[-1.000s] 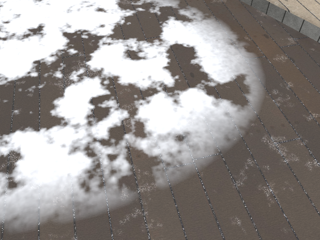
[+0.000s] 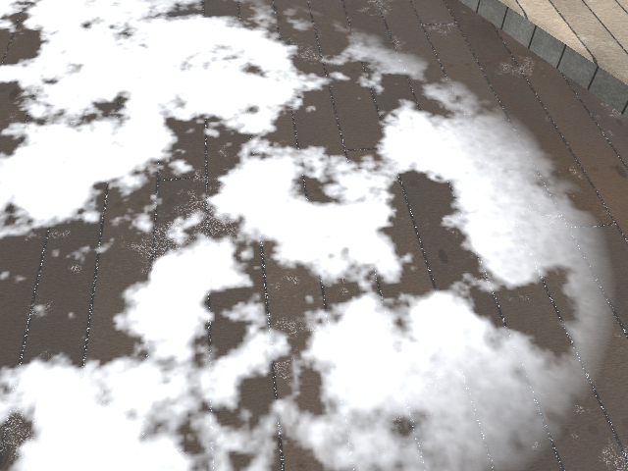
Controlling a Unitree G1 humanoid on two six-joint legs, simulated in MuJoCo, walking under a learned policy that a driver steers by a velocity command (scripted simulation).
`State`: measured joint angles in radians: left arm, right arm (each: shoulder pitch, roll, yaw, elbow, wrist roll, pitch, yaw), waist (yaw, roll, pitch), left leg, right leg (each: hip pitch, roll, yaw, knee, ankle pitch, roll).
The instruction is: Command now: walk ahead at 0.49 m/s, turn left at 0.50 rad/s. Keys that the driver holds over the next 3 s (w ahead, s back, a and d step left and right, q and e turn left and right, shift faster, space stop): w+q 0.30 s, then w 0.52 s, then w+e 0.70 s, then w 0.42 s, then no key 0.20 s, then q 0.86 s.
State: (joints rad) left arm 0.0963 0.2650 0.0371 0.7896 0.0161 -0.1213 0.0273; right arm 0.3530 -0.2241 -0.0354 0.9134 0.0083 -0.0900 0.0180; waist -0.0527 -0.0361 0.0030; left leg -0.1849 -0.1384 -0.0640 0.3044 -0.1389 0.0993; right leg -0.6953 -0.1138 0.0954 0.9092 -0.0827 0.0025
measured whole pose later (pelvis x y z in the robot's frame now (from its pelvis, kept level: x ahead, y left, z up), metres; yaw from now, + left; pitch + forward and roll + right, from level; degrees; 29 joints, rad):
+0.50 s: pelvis +0.27 -0.04 +0.00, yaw +15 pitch +2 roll -2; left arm 0.36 0.26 0.06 0.87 0.00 -0.11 -0.02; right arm 0.18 -0.29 -0.05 0.74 0.01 -0.06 0.00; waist 0.06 0.05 0.00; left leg -0.67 0.09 -0.08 0.95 -0.16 0.02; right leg -0.11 0.03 -0.07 0.26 -0.18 -0.03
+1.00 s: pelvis +0.50 +0.10 +0.00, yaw +14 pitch +1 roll +1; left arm 0.20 0.29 0.06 0.82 -0.02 -0.06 0.00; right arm 0.34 -0.25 -0.06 0.83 -0.01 -0.10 0.02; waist -0.03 -0.06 -0.01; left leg -0.11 -0.05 0.09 0.26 -0.18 0.06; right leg -0.71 -0.11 0.08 0.99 -0.09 0.00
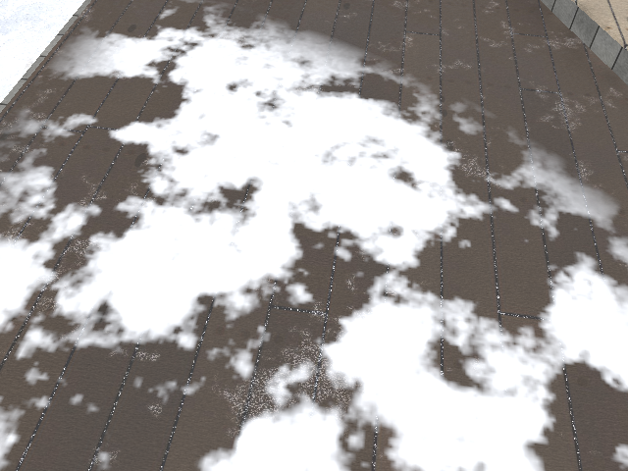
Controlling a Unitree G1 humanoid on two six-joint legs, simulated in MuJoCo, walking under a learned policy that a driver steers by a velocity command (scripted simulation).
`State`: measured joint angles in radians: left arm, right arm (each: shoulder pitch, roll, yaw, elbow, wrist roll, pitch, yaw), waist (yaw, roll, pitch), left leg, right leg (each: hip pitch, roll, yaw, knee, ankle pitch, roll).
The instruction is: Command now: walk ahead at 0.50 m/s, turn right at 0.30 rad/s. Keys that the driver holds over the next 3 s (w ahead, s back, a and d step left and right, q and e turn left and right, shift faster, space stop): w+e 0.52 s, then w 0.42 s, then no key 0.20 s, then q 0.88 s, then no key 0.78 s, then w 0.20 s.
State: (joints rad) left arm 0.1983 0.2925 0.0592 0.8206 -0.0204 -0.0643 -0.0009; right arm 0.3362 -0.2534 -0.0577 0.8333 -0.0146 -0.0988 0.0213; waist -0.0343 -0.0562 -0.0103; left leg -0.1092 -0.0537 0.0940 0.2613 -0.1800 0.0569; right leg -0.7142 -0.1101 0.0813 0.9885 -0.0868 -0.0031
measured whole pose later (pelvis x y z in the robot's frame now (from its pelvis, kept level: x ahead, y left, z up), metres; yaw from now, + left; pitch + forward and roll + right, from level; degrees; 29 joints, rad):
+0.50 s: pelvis +0.27 -0.08 -0.01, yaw -17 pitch +2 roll +0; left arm 0.30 0.27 0.06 0.72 -0.01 -0.06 -0.02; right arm 0.15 -0.29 -0.05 0.74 -0.01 -0.11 0.00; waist 0.02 0.02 0.03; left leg -0.62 0.11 -0.08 1.07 -0.27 -0.03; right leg -0.26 0.11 0.04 0.38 -0.14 -0.10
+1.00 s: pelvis +0.55 -0.10 +0.00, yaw -23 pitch +2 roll +1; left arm 0.24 0.29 0.05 0.71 0.00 -0.06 0.00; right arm 0.32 -0.25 -0.05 0.80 -0.01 -0.10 0.03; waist -0.03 -0.05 0.01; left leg -0.21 -0.06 0.02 0.35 -0.17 0.06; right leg -0.59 -0.07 0.05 1.04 -0.28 -0.01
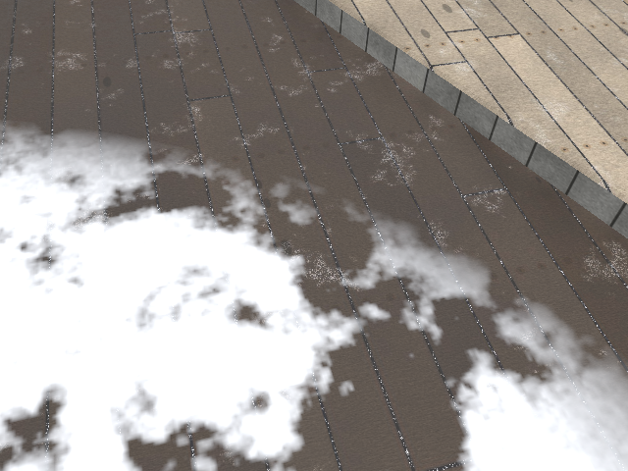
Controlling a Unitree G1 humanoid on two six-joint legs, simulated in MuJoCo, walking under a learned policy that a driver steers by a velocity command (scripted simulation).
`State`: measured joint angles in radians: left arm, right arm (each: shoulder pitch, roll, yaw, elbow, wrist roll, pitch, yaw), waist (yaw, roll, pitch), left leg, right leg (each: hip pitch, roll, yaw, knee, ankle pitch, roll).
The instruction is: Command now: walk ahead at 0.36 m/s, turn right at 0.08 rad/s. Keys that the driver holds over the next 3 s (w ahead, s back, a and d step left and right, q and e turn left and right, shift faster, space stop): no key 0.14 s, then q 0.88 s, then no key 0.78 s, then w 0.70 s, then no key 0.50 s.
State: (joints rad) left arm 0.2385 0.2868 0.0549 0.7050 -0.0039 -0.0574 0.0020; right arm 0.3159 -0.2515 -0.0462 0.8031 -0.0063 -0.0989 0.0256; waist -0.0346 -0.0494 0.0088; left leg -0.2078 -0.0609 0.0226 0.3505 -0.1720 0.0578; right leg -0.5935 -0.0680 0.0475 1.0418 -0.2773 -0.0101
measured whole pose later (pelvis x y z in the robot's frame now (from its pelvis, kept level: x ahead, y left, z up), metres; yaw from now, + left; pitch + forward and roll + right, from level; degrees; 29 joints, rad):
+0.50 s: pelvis +0.14 -0.02 -0.01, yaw +9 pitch +2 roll -1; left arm 0.10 0.25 0.06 0.72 0.02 -0.01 0.03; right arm 0.22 -0.30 -0.06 0.77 0.01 0.06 -0.03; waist -0.01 0.02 0.04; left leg -0.51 0.05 0.00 0.96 -0.41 -0.06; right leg -0.36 -0.04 -0.11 0.44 -0.10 -0.01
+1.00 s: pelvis +0.14 +0.02 +0.00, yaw +26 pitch +3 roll -3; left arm 0.08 0.29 0.09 0.78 -0.01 0.00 0.03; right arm 0.21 -0.30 -0.07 0.65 0.01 0.03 -0.04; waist -0.02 -0.01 0.02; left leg -0.32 -0.07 -0.15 0.47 -0.19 0.05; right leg -0.43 0.03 0.09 0.77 -0.35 0.07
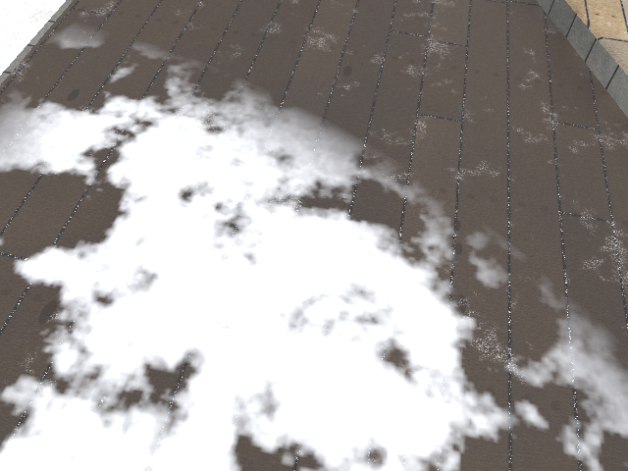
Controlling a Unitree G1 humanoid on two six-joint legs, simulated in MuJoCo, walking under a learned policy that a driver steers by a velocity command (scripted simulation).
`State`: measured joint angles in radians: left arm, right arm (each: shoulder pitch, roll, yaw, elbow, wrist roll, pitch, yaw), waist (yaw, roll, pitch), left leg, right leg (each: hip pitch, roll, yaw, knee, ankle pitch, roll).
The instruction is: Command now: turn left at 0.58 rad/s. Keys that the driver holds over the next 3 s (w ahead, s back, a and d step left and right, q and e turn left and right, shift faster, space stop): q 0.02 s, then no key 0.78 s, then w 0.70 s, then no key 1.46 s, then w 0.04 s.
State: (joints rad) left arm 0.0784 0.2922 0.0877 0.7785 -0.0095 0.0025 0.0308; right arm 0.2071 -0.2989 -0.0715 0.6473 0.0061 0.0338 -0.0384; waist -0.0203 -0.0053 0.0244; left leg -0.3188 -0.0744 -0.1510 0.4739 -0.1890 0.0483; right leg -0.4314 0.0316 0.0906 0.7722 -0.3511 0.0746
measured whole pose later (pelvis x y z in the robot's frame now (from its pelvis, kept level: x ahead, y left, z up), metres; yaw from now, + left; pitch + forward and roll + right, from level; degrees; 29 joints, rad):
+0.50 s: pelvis -0.01 -0.01 -0.01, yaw +7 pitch +0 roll +0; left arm 0.15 0.25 0.03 0.83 0.01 -0.02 0.00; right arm 0.20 -0.27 -0.05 0.70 -0.01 0.04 -0.03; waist 0.02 -0.01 0.05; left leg -0.19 -0.01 -0.07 0.47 -0.27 -0.01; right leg -0.23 -0.01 0.03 0.49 -0.25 0.02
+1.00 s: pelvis +0.02 -0.01 -0.01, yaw +6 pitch -1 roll +1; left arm 0.23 0.28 0.05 0.98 -0.03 -0.06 0.00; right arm 0.32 -0.25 -0.04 0.81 0.02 -0.01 -0.02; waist 0.00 0.01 0.00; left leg -0.16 -0.02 -0.06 0.50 -0.33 0.00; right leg -0.29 -0.01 -0.02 0.68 -0.44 -0.05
